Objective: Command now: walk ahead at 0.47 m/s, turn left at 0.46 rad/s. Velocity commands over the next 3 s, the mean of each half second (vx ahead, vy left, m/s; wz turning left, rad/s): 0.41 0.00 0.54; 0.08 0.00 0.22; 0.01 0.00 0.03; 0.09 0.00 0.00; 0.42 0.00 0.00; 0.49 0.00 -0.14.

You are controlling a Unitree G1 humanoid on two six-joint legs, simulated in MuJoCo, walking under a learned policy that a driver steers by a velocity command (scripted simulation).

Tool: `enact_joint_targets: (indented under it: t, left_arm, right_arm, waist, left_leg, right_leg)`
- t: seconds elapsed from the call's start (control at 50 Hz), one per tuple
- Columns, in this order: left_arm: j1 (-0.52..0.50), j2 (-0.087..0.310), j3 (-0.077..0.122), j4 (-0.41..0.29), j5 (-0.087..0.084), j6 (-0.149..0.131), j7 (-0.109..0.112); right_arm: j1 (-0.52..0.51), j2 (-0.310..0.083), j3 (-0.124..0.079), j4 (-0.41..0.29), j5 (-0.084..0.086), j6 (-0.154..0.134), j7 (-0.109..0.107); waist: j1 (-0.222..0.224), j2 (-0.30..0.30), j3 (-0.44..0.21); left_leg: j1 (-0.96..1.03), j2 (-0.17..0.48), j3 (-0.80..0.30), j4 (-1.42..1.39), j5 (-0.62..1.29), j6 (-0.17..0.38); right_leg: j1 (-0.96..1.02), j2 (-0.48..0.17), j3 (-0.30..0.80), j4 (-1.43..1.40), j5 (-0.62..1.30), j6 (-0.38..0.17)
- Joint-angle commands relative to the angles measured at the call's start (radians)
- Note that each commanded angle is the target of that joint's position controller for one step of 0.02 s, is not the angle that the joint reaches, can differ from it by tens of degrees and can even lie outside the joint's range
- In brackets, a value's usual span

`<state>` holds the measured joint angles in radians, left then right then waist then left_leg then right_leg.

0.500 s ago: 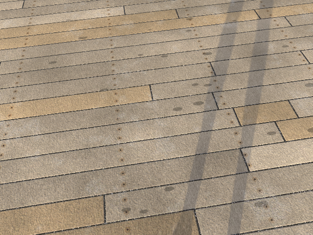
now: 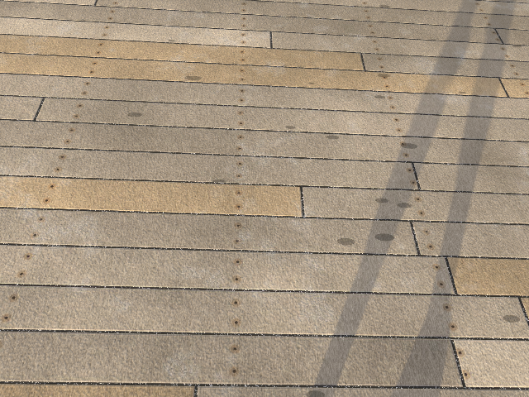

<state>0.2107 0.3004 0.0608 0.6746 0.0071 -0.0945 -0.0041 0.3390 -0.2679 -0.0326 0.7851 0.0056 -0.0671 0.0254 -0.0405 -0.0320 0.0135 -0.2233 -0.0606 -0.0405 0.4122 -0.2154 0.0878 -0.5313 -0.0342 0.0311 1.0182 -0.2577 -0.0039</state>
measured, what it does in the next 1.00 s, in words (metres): walks ahead, turning left: right foot, then left foot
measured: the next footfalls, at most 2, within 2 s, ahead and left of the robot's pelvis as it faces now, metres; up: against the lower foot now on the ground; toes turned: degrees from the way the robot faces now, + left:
right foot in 0.32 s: +0.38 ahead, -0.11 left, +0.00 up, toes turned +15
left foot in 0.74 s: +0.39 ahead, +0.16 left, +0.00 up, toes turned +21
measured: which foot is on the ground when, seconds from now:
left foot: down 0.00-0.32, up 0.34-0.72, down 0.74-1.00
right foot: up 0.00-0.30, down 0.32-0.76, up 0.78-1.00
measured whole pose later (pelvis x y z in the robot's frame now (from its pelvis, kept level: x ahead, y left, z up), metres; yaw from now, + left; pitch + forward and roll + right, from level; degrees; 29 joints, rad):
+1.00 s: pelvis +0.34 +0.03 -0.01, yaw +23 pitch +0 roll +0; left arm 0.14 0.29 0.03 0.87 0.00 0.02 0.01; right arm 0.09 -0.23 -0.02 0.66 -0.02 0.02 0.00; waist 0.01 -0.02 0.05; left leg -0.32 -0.03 -0.02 0.49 -0.18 0.03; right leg -0.30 -0.05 0.01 0.65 -0.35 0.08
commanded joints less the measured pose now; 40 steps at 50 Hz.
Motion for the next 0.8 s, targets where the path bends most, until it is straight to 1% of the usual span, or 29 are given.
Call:
enact_joint_targets:
  t: [0.02,0.06,0.1,0.16,0.2,0.24,0.26,0.28,0.3,0.32,0.34,0.36,0.38,0.4,0.42,0.44,0.48,0.5,0.52,0.54,0.58,0.62,0.66,0.7,0.72,0.74,0.76,0.78,0.8]
  left_arm:
    - [-0.077,0.075,0.025,-0.089,0.006,-0.010,0.004]
    - [-0.142,0.050,0.016,-0.102,0.004,-0.008,0.004]
    - [-0.213,0.032,0.008,-0.115,-0.002,-0.012,-0.003]
    - [-0.312,0.032,0.004,-0.136,-0.012,-0.023,-0.020]
    - [-0.350,0.042,0.006,-0.145,-0.015,-0.032,-0.030]
    - [-0.344,0.059,0.013,-0.142,-0.018,-0.040,-0.034]
    - [-0.319,0.071,0.018,-0.135,-0.019,-0.043,-0.033]
    - [-0.263,0.090,0.028,-0.122,-0.019,-0.045,-0.028]
    - [-0.152,0.123,0.047,-0.096,-0.010,-0.048,-0.018]
    - [0.007,0.167,0.060,-0.077,0.011,-0.049,-0.008]
    - [0.107,0.238,0.073,-0.061,0.028,-0.035,-0.001]
    - [0.108,0.174,0.058,-0.056,0.006,-0.023,-0.009]
    - [0.036,0.097,0.037,-0.080,0.002,-0.010,-0.003]
    - [-0.020,0.066,0.025,-0.081,0.001,0.002,0.002]
    - [-0.060,0.047,0.017,-0.068,0.001,0.009,-0.001]
    - [-0.087,0.044,0.014,-0.056,0.008,0.008,-0.002]
    - [-0.122,0.063,0.021,-0.030,0.011,0.006,-0.003]
    - [-0.124,0.080,0.026,-0.014,0.011,0.004,-0.002]
    - [-0.121,0.100,0.033,0.001,0.009,0.004,0.000]
    - [-0.124,0.112,0.036,0.012,0.004,0.008,0.002]
    - [-0.146,0.125,0.038,0.025,-0.006,0.020,0.006]
    - [-0.134,0.138,0.037,0.047,-0.016,0.029,0.005]
    - [-0.110,0.156,0.038,0.071,-0.025,0.038,0.001]
    - [-0.107,0.170,0.037,0.089,-0.037,0.046,-0.001]
    - [-0.104,0.160,0.032,0.099,-0.044,0.049,-0.001]
    - [-0.054,0.123,0.018,0.121,-0.035,0.047,-0.003]
    - [-0.022,0.065,-0.007,0.113,0.007,0.041,-0.008]
    - [0.047,0.015,-0.030,0.114,0.016,0.047,-0.012]
    - [-0.028,0.089,-0.013,0.111,0.000,0.064,-0.006]
  right_arm:
    - [-0.004,-0.174,-0.046,-0.069,0.005,-0.011,-0.023]
    - [0.020,-0.181,-0.051,-0.058,0.010,-0.005,-0.037]
    - [0.048,-0.181,-0.054,-0.045,0.014,0.001,-0.045]
    - [0.106,-0.178,-0.057,-0.025,0.021,0.010,-0.052]
    - [0.126,-0.177,-0.060,-0.018,0.025,0.019,-0.056]
    - [0.119,-0.182,-0.066,-0.019,0.025,0.028,-0.062]
    - [0.108,-0.188,-0.071,-0.022,0.024,0.033,-0.064]
    - [0.091,-0.190,-0.074,-0.029,0.022,0.036,-0.063]
    - [0.061,-0.178,-0.071,-0.045,0.020,0.038,-0.059]
    - [0.023,-0.147,-0.059,-0.083,0.006,0.039,-0.054]
    - [0.169,-0.047,-0.033,-0.093,0.002,0.035,-0.053]
    - [0.230,-0.112,-0.034,-0.094,0.015,0.032,-0.052]
    - [0.149,-0.192,-0.061,-0.091,0.029,0.040,-0.054]
    - [0.056,-0.211,-0.068,-0.113,0.026,0.051,-0.058]
    - [0.016,-0.202,-0.073,-0.126,0.013,0.061,-0.059]
    - [0.020,-0.182,-0.076,-0.136,0.009,0.073,-0.058]
    - [0.042,-0.115,-0.064,-0.143,0.016,0.093,-0.056]
    - [0.019,-0.095,-0.057,-0.159,0.013,0.096,-0.056]
    - [-0.003,-0.084,-0.052,-0.173,0.007,0.095,-0.054]
    - [-0.017,-0.080,-0.047,-0.181,0.001,0.093,-0.050]
    - [-0.045,-0.078,-0.040,-0.187,-0.002,0.087,-0.038]
    - [-0.098,-0.087,-0.038,-0.203,-0.002,0.083,-0.027]
    - [-0.147,-0.104,-0.041,-0.224,-0.003,0.084,-0.021]
    - [-0.156,-0.116,-0.046,-0.234,-0.006,0.085,-0.018]
    - [-0.144,-0.122,-0.050,-0.229,-0.009,0.082,-0.018]
    - [-0.133,-0.155,-0.059,-0.228,-0.012,0.081,-0.026]
    - [-0.103,-0.227,-0.071,-0.244,-0.025,0.083,-0.041]
    - [-0.149,-0.199,-0.048,-0.261,-0.044,0.087,-0.045]
    - [-0.139,-0.126,-0.033,-0.249,-0.038,0.081,-0.036]
  waist:
    - [0.014,0.106,-0.005]
    - [-0.002,0.101,0.010]
    - [-0.024,0.121,0.021]
    - [-0.057,0.122,0.036]
    - [-0.063,0.121,0.040]
    - [-0.046,0.137,0.040]
    - [-0.028,0.152,0.035]
    - [0.004,0.168,0.009]
    - [0.067,0.162,-0.060]
    - [0.145,0.129,-0.219]
    - [0.097,-0.154,-0.400]
    - [0.079,-0.273,-0.473]
    - [0.089,-0.144,-0.314]
    - [0.084,-0.054,-0.194]
    - [0.060,-0.008,-0.112]
    - [0.027,-0.034,-0.082]
    - [0.001,-0.088,-0.046]
    - [0.005,-0.092,-0.040]
    - [0.008,-0.086,-0.052]
    - [0.009,-0.071,-0.074]
    - [0.014,-0.057,-0.103]
    - [0.032,-0.053,-0.103]
    - [0.045,-0.050,-0.092]
    - [0.032,-0.052,-0.083]
    - [0.019,-0.047,-0.085]
    - [0.020,-0.006,-0.096]
    - [0.033,0.140,-0.181]
    - [0.069,0.283,-0.241]
    - [0.010,0.210,-0.226]
  left_leg:
    - [0.150,0.229,-0.301,-0.226,0.154,0.156]
    - [0.120,0.201,-0.253,-0.219,0.216,0.138]
    - [0.088,0.177,-0.231,-0.208,0.222,0.118]
    - [0.103,0.190,-0.270,-0.180,0.196,0.113]
    - [0.148,0.208,-0.313,-0.145,0.197,0.110]
    - [0.179,0.224,-0.350,-0.105,0.228,0.097]
    - [0.184,0.230,-0.362,-0.081,0.276,0.089]
    - [0.177,0.222,-0.362,-0.032,0.381,0.077]
    - [0.157,0.163,-0.325,0.101,0.524,0.040]
    - [0.036,0.106,-0.293,0.343,0.463,-0.001]
    - [-0.306,-0.052,-0.182,0.715,-0.153,-0.084]
    - [-0.432,-0.032,-0.180,0.898,-0.439,-0.106]
    - [-0.473,0.029,-0.174,0.959,-0.379,-0.123]
    - [-0.469,0.064,-0.116,0.944,-0.316,-0.138]
    - [-0.447,0.090,-0.093,0.904,-0.287,-0.150]
    - [-0.397,0.120,-0.085,0.856,-0.260,-0.151]
    - [-0.326,0.126,-0.038,0.765,-0.228,-0.161]
    - [-0.324,0.128,-0.030,0.704,-0.207,-0.164]
    - [-0.318,0.130,-0.030,0.645,-0.171,-0.163]
    - [-0.296,0.134,-0.030,0.581,-0.120,-0.157]
    - [-0.222,0.128,-0.014,0.454,-0.007,-0.143]
    - [-0.177,0.114,0.001,0.358,0.051,-0.131]
    - [-0.159,0.104,0.005,0.278,0.042,-0.115]
    - [-0.105,0.085,0.022,0.157,0.054,-0.088]
    - [-0.029,0.068,0.037,0.063,0.125,-0.066]
    - [0.072,0.090,0.000,-0.013,0.268,-0.037]
    - [0.235,0.273,-0.190,0.005,0.651,0.019]
    - [0.285,0.435,-0.369,0.008,0.697,0.197]
    - [0.237,0.406,-0.374,-0.026,0.587,0.232]
  right_leg:
    - [-0.186,-0.019,0.029,-0.122,0.120,0.035]
    - [-0.158,0.000,0.026,-0.252,0.213,0.057]
    - [-0.108,0.023,0.022,-0.366,0.298,0.067]
    - [-0.074,0.044,0.026,-0.469,0.341,0.062]
    - [-0.064,0.054,0.039,-0.518,0.337,0.049]
    - [-0.019,0.056,0.049,-0.551,0.298,0.031]
    - [0.025,0.057,0.046,-0.557,0.259,0.018]
    - [0.115,0.066,0.031,-0.569,0.220,-0.003]
    - [0.283,0.064,0.014,-0.613,0.258,-0.037]
    - [0.574,-0.057,0.107,-0.556,0.326,-0.103]
    - [0.981,-0.337,0.466,-0.508,0.503,-0.257]
    - [0.991,-0.437,0.697,-0.579,0.447,-0.313]
    - [0.842,-0.389,0.549,-0.606,0.445,-0.278]
    - [0.692,-0.338,0.378,-0.613,0.547,-0.243]
    - [0.557,-0.285,0.269,-0.630,0.644,-0.226]
    - [0.458,-0.253,0.202,-0.658,0.658,-0.212]
    - [0.335,-0.219,0.102,-0.726,0.646,-0.220]
    - [0.319,-0.224,0.083,-0.747,0.672,-0.235]
    - [0.329,-0.234,0.070,-0.754,0.699,-0.248]
    - [0.342,-0.236,0.049,-0.755,0.703,-0.252]
    - [0.339,-0.221,-0.006,-0.758,0.685,-0.243]
    - [0.350,-0.213,-0.031,-0.750,0.636,-0.229]
    - [0.383,-0.223,-0.021,-0.720,0.575,-0.216]
    - [0.395,-0.224,-0.011,-0.656,0.497,-0.189]
    - [0.373,-0.203,-0.017,-0.607,0.427,-0.159]
    - [0.332,-0.159,-0.039,-0.541,0.346,-0.105]
    - [0.241,-0.084,-0.110,-0.378,0.104,-0.030]
    - [0.124,-0.016,-0.089,-0.254,-0.330,0.039]
    - [0.096,-0.023,-0.020,-0.170,-0.403,0.068]
Over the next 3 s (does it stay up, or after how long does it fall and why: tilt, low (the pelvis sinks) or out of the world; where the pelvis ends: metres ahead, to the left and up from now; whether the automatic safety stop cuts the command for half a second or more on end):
stays up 0.89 0.25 -0.01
